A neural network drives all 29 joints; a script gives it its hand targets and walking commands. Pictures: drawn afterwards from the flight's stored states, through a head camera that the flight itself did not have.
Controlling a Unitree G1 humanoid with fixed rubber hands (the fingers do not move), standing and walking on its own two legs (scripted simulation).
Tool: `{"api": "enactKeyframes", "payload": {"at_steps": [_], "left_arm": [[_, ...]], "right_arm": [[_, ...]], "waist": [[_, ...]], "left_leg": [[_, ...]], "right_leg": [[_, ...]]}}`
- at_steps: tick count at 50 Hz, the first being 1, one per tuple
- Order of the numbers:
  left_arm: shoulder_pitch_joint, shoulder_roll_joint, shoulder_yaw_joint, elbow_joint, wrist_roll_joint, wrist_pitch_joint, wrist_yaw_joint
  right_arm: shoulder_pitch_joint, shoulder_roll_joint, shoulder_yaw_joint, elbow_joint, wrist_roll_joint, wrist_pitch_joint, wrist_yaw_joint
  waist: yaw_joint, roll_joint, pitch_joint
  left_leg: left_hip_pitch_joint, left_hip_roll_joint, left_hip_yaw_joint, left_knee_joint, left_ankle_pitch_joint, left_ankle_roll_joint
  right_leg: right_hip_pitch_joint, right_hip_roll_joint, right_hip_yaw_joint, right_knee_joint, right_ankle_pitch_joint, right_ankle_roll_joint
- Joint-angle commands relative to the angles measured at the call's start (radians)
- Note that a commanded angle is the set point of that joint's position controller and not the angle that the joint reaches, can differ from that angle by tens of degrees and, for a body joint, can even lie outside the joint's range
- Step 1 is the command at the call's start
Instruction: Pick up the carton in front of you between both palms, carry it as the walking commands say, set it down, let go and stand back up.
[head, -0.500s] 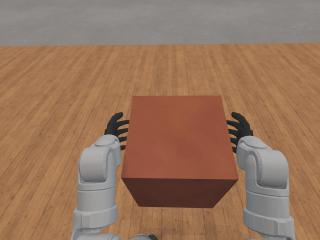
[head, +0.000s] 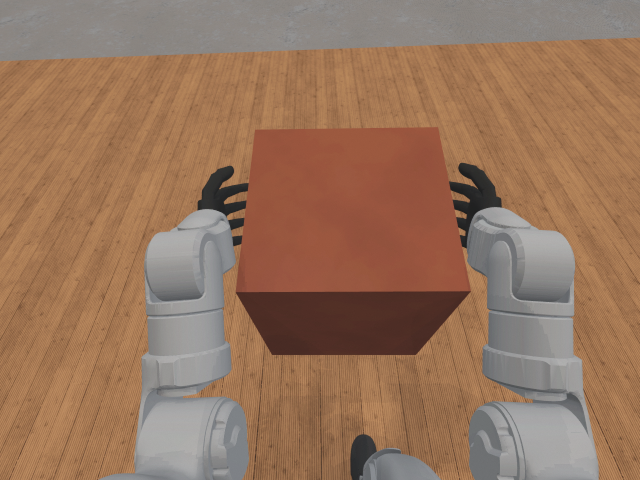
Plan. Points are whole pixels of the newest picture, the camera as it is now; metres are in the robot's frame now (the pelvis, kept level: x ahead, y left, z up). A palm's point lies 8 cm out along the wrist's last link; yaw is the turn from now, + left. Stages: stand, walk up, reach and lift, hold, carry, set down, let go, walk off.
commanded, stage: carry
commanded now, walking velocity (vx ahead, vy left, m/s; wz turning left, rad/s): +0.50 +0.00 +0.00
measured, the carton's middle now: (344, 255) +0.38 -0.01 +0.04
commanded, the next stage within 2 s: none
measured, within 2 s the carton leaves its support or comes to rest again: neither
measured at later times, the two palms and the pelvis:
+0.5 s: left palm (224, 88) +0.70 +0.17 +0.08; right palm (403, 79) +0.70 -0.13 +0.09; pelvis +0.33 +0.01 -0.04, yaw -2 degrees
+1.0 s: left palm (262, 11) +0.99 +0.12 +0.07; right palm (401, 8) +0.98 -0.17 +0.07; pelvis +0.63 -0.01 -0.07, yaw +0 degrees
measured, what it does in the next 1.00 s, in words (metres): goes down: right foot, then left foot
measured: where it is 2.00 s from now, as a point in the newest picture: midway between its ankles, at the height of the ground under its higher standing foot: (328, 209)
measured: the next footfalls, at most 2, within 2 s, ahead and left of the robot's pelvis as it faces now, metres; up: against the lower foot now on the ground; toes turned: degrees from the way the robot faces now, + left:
right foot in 0.02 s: +0.18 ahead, -0.07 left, -0.03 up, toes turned -4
left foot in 0.48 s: +0.48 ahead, +0.07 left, -0.05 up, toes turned +2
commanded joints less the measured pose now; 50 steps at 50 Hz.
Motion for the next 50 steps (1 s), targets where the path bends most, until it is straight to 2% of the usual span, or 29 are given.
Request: {"api": "enactKeyframes", "payload": {"at_steps": [1, 2, 3, 4, 5, 6, 7, 9, 14, 18, 20, 21, 22, 23, 24, 25, 26, 27, 28, 29, 30, 33, 38, 44, 46, 47, 48, 49, 50], "left_arm": [[-0.595, -0.991, -0.685, -0.031, -0.360, -0.009, -0.231], [-0.598, -0.969, -0.678, -0.009, -0.348, -0.005, -0.237], [-0.568, -0.942, -0.660, 0.021, -0.337, -0.006, -0.239], [-0.567, -0.982, -0.670, 0.021, -0.365, -0.004, -0.247], [-0.611, -1.013, -0.684, -0.020, -0.392, -0.008, -0.256], [-0.674, -1.049, -0.709, -0.065, -0.423, -0.010, -0.264], [-0.733, -1.080, -0.739, -0.101, -0.457, -0.014, -0.269], [-0.805, -1.110, -0.772, -0.162, -0.507, -0.026, -0.272], [-0.789, -1.081, -0.787, -0.193, -0.539, -0.032, -0.270], [-0.696, -1.048, -0.771, -0.127, -0.510, -0.026, -0.276], [-0.659, -1.039, -0.763, -0.074, -0.492, -0.026, -0.281], [-0.644, -1.039, -0.759, -0.043, -0.484, -0.027, -0.284], [-0.643, -1.044, -0.758, -0.014, -0.479, -0.027, -0.287], [-0.652, -1.050, -0.759, 0.016, -0.474, -0.029, -0.291], [-0.665, -1.049, -0.755, 0.039, -0.470, -0.031, -0.294], [-0.665, -1.070, -0.747, 0.083, -0.465, -0.026, -0.296], [-0.642, -1.069, -0.724, 0.117, -0.453, -0.023, -0.292], [-0.668, -1.081, -0.723, 0.099, -0.458, -0.028, -0.286], [-0.718, -1.100, -0.728, 0.069, -0.459, -0.037, -0.278], [-0.749, -1.118, -0.724, 0.042, -0.454, -0.046, -0.266], [-0.713, -1.119, -0.714, 0.020, -0.446, -0.049, -0.251], [-0.720, -1.118, -0.718, -0.056, -0.425, -0.065, -0.211], [-0.657, -1.059, -0.735, -0.119, -0.386, -0.068, -0.177], [-0.607, -0.962, -0.735, -0.105, -0.350, -0.035, -0.181], [-0.587, -0.938, -0.718, -0.062, -0.342, -0.020, -0.193], [-0.578, -0.928, -0.704, -0.036, -0.337, -0.014, -0.200], [-0.564, -0.921, -0.689, -0.005, -0.333, -0.011, -0.207], [-0.558, -0.915, -0.670, 0.019, -0.329, -0.008, -0.216], [-0.544, -0.904, -0.647, 0.054, -0.328, -0.004, -0.225]], "right_arm": [[-0.655, 1.032, 0.731, -0.063, 0.433, 0.010, 0.266], [-0.663, 1.052, 0.742, -0.047, 0.434, 0.016, 0.268], [-0.653, 1.060, 0.725, -0.034, 0.429, 0.026, 0.266], [-0.664, 1.044, 0.722, -0.049, 0.423, 0.026, 0.262], [-0.696, 1.061, 0.724, -0.070, 0.426, 0.022, 0.257], [-0.715, 1.070, 0.722, -0.083, 0.422, 0.016, 0.250], [-0.727, 1.077, 0.720, -0.095, 0.414, 0.009, 0.241], [-0.724, 1.082, 0.722, -0.124, 0.406, -0.002, 0.223], [-0.664, 1.025, 0.707, -0.145, 0.355, -0.017, 0.180], [-0.604, 0.979, 0.700, -0.124, 0.312, -0.005, 0.180], [-0.588, 0.966, 0.699, -0.095, 0.303, 0.004, 0.195], [-0.586, 0.962, 0.696, -0.076, 0.302, 0.007, 0.204], [-0.577, 0.960, 0.690, -0.049, 0.301, 0.008, 0.213], [-0.568, 0.956, 0.679, -0.023, 0.298, 0.009, 0.222], [-0.554, 0.946, 0.660, 0.002, 0.297, 0.011, 0.233], [-0.563, 0.922, 0.630, 0.047, 0.289, 0.011, 0.240], [-0.533, 0.921, 0.620, 0.099, 0.286, 0.008, 0.245], [-0.521, 0.968, 0.627, 0.104, 0.314, 0.000, 0.254], [-0.591, 1.020, 0.646, 0.059, 0.352, -0.008, 0.264], [-0.676, 1.068, 0.669, 0.010, 0.392, -0.013, 0.271], [-0.724, 1.100, 0.709, -0.061, 0.432, -0.017, 0.270], [-0.782, 1.132, 0.738, -0.127, 0.494, -0.024, 0.269], [-0.714, 1.085, 0.751, -0.172, 0.501, -0.023, 0.265], [-0.624, 0.998, 0.743, -0.127, 0.463, -0.002, 0.262], [-0.601, 0.980, 0.735, -0.077, 0.446, 0.003, 0.264], [-0.601, 0.979, 0.731, -0.052, 0.440, 0.006, 0.266], [-0.603, 0.982, 0.728, -0.026, 0.438, 0.008, 0.268], [-0.613, 0.984, 0.722, -0.002, 0.436, 0.008, 0.269], [-0.633, 0.984, 0.712, 0.023, 0.430, 0.010, 0.271]], "waist": [[0.095, 0.037, -0.570], [0.083, -0.143, -0.639], [0.127, -0.303, -0.729], [0.145, -0.237, -0.716], [0.140, -0.163, -0.656], [0.131, -0.072, -0.593], [0.125, -0.037, -0.578], [0.117, -0.049, -0.589], [0.127, -0.094, -0.598], [0.157, -0.089, -0.548], [0.167, -0.106, -0.518], [0.142, -0.114, -0.521], [0.094, -0.105, -0.537], [0.041, -0.074, -0.548], [0.025, 0.017, -0.565], [0.039, 0.193, -0.632], [-0.023, 0.314, -0.709], [-0.030, 0.253, -0.686], [-0.027, 0.160, -0.620], [-0.008, 0.087, -0.565], [0.003, 0.065, -0.556], [0.015, 0.089, -0.567], [-0.020, 0.132, -0.585], [-0.065, 0.126, -0.507], [-0.048, 0.141, -0.490], [-0.016, 0.147, -0.502], [0.032, 0.130, -0.527], [0.081, 0.076, -0.552], [0.085, -0.057, -0.605]], "left_leg": [[0.043, 0.123, -0.034, 0.353, 0.659, -0.002], [-0.229, 0.054, -0.086, 0.475, 0.041, -0.009], [-0.510, -0.036, -0.138, 0.765, -0.156, -0.038], [-0.598, -0.002, -0.177, 0.820, -0.137, -0.024], [-0.640, 0.021, -0.193, 0.778, -0.091, -0.017], [-0.645, 0.039, -0.188, 0.699, -0.036, -0.024], [-0.627, 0.055, -0.190, 0.635, 0.012, -0.028], [-0.574, 0.063, -0.169, 0.547, 0.050, -0.038], [-0.619, 0.055, -0.111, 0.349, 0.193, -0.043], [-0.532, -0.006, -0.031, 0.034, 0.438, -0.039], [-0.428, -0.027, -0.013, -0.118, 0.546, -0.016], [-0.314, -0.026, -0.014, -0.180, 0.599, 0.004], [-0.165, -0.026, -0.001, -0.232, 0.662, 0.020], [-0.001, 0.009, -0.007, -0.246, 0.706, 0.026], [0.189, 0.152, -0.149, -0.151, 0.912, 0.022], [0.457, 0.390, -0.454, 0.009, 1.274, 0.115], [0.588, 0.474, -0.690, -0.054, 0.938, 0.282], [0.542, 0.422, -0.719, -0.126, 0.629, 0.270], [0.446, 0.362, -0.644, -0.158, 0.543, 0.222], [0.354, 0.330, -0.571, -0.176, 0.602, 0.185], [0.288, 0.314, -0.527, -0.188, 0.626, 0.172], [0.241, 0.284, -0.428, -0.200, 0.698, 0.149], [0.364, 0.252, -0.328, -0.148, 0.971, 0.125], [0.389, 0.159, -0.226, -0.079, 1.009, 0.095], [0.335, 0.157, -0.203, -0.035, 0.977, 0.077], [0.294, 0.155, -0.176, 0.032, 1.002, 0.056], [0.220, 0.139, -0.128, 0.142, 0.977, 0.030], [0.061, 0.118, -0.110, 0.285, 0.783, 0.010], [-0.169, 0.080, -0.091, 0.442, 0.282, -0.008]], "right_leg": [[0.556, -0.083, 0.052, -0.027, 0.277, -0.013], [0.847, -0.301, 0.306, 0.188, 0.732, -0.061], [1.034, -0.422, 0.619, 0.108, 0.430, -0.267], [1.024, -0.394, 0.630, 0.054, 0.169, -0.267], [0.955, -0.342, 0.562, 0.039, 0.139, -0.224], [0.876, -0.316, 0.496, 0.026, 0.212, -0.191], [0.825, -0.300, 0.453, 0.016, 0.225, -0.172], [0.768, -0.272, 0.390, 0.010, 0.236, -0.142], [0.783, -0.224, 0.274, 0.058, 0.465, -0.142], [0.771, -0.129, 0.170, 0.106, 0.481, -0.112], [0.741, -0.116, 0.140, 0.132, 0.429, -0.098], [0.698, -0.116, 0.126, 0.179, 0.422, -0.077], [0.640, -0.111, 0.091, 0.270, 0.427, -0.048], [0.537, -0.096, 0.058, 0.381, 0.333, -0.019], [0.343, -0.062, 0.051, 0.537, -0.019, 0.003], [0.068, 0.029, 0.072, 0.695, -0.630, 0.032], [-0.149, 0.080, 0.118, 0.940, -0.761, 0.050], [-0.234, 0.043, 0.150, 0.965, -0.707, 0.024], [-0.245, 0.011, 0.151, 0.913, -0.640, 0.017], [-0.227, -0.013, 0.143, 0.841, -0.578, 0.023], [-0.183, -0.025, 0.146, 0.781, -0.538, 0.029], [-0.142, -0.033, 0.122, 0.666, -0.504, 0.052], [-0.232, -0.029, 0.083, 0.493, -0.330, 0.053], [-0.152, 0.038, -0.001, 0.124, -0.067, 0.024], [-0.013, 0.046, -0.003, -0.005, 0.006, -0.002], [0.106, 0.052, -0.018, -0.050, 0.033, -0.017], [0.279, 0.051, -0.034, -0.103, 0.092, -0.026], [0.472, -0.019, 0.025, -0.058, 0.125, -0.027], [0.697, -0.223, 0.248, 0.116, 0.478, -0.029]]}}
